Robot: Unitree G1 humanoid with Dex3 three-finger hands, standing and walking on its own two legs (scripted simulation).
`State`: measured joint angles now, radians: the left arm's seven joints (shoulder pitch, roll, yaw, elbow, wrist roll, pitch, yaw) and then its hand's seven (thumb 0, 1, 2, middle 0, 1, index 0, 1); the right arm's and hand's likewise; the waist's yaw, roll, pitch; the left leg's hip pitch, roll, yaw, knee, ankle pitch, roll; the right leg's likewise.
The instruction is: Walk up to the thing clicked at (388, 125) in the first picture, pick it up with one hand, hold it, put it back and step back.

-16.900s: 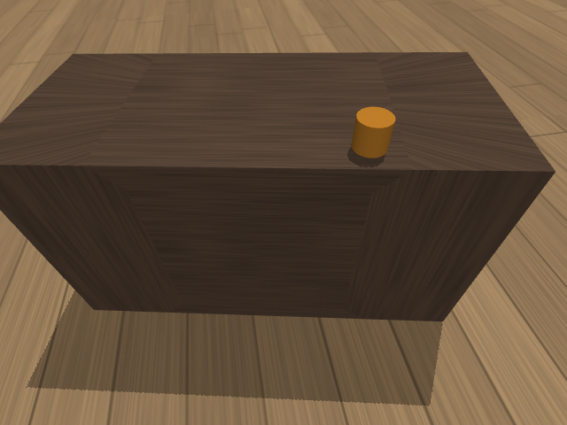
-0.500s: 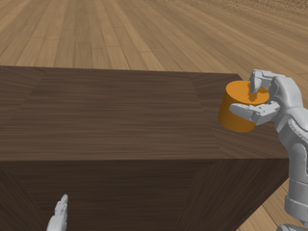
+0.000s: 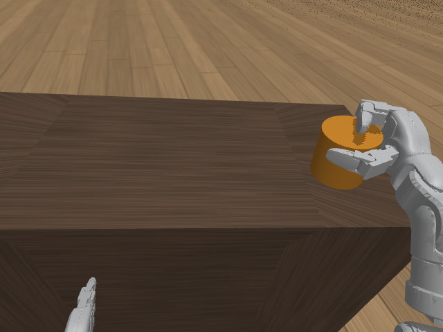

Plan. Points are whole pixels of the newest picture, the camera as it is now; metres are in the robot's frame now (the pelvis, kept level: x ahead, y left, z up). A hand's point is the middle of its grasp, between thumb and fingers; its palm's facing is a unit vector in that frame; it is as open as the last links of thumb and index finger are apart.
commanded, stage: hold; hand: right
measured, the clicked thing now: (343, 152) +0.34 -0.16 +0.23
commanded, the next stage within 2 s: crouch in 0.62 s
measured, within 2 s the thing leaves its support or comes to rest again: neither
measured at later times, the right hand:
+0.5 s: hand (358, 136) +0.33 -0.16 +0.27, palm faces +0.01 +1.00 -0.05, open 7.0 cm
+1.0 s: hand (351, 141) +0.34 -0.17 +0.25, palm faces +0.05 +1.00 -0.03, open 6.9 cm
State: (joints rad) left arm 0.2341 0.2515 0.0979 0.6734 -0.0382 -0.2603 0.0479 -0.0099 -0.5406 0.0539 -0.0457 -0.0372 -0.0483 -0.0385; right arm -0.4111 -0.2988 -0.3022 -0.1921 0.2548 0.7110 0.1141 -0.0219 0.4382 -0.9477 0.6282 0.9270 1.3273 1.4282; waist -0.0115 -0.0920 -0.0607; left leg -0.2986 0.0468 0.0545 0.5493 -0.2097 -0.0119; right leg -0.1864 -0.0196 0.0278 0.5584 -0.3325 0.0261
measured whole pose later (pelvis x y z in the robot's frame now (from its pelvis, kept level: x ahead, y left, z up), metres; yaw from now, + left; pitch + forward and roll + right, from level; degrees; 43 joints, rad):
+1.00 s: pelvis +0.00 -0.01 +0.00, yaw +0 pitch -2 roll +0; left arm 0.22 0.24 0.08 0.68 -0.03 -0.28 0.05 -0.01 -0.53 0.05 -0.04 -0.04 -0.05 -0.03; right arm -0.47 -0.29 -0.28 -0.08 0.24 0.71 0.08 -0.02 0.44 -0.95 0.62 0.94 1.34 1.44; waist -0.01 -0.08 -0.06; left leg -0.31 0.05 0.05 0.55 -0.20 -0.02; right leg -0.20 -0.01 0.03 0.57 -0.33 0.02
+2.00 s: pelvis +0.01 -0.01 +0.00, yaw +2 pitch +5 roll +0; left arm 0.26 0.21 0.06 0.56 -0.01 -0.20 0.06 -0.01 -0.53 0.05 -0.05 -0.03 -0.05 -0.03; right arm -0.66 -0.29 -0.27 0.70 0.14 0.02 0.07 -0.02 0.45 -0.96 0.62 0.95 1.29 1.40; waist 0.06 -0.03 -0.05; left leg -0.46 0.04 0.01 0.56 -0.19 -0.02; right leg -0.34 -0.03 -0.01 0.59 -0.35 0.02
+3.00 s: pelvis -0.01 -0.02 -0.03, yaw +3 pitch +12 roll +0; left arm 0.31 0.22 0.04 0.35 0.01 -0.15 0.03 -0.01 -0.53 0.05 -0.05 -0.03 -0.05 -0.03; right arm -0.73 -0.31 -0.31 1.00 0.09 -0.31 0.08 -0.02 0.46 -0.97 0.62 0.96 1.31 1.42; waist 0.12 0.01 -0.08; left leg -0.71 0.03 0.00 0.75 -0.24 -0.03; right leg -0.60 -0.03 -0.01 0.82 -0.43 0.01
